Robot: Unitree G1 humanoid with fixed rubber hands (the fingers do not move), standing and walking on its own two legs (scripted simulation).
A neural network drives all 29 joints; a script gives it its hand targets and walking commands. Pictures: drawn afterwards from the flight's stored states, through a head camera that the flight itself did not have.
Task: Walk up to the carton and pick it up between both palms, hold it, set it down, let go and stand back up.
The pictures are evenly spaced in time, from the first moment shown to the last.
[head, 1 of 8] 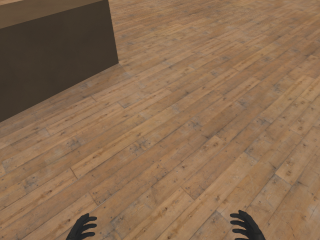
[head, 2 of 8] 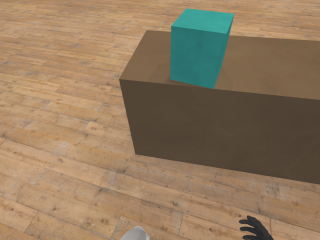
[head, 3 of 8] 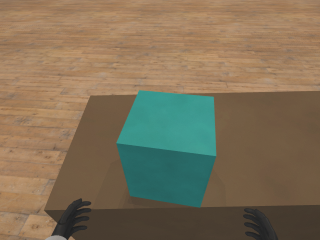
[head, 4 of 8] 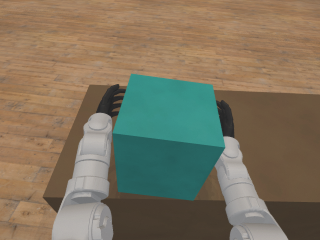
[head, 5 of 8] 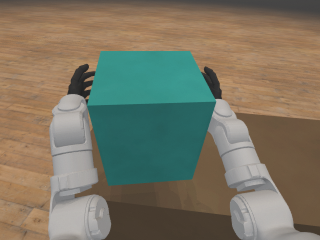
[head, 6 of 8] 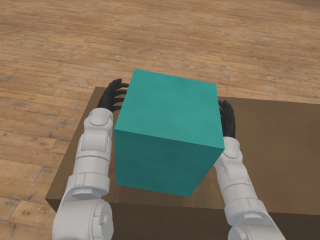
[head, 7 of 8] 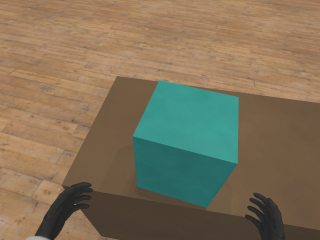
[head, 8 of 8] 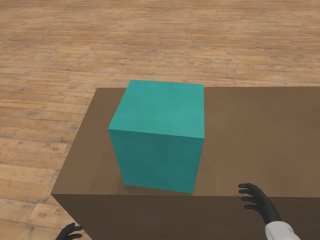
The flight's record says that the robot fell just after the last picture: no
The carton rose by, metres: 0.17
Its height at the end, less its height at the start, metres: +0.00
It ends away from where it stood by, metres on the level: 0.03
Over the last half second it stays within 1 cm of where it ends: yes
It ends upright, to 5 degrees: yes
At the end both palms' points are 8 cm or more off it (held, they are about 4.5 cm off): yes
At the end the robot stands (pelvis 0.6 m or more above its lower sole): yes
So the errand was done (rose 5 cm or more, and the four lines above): yes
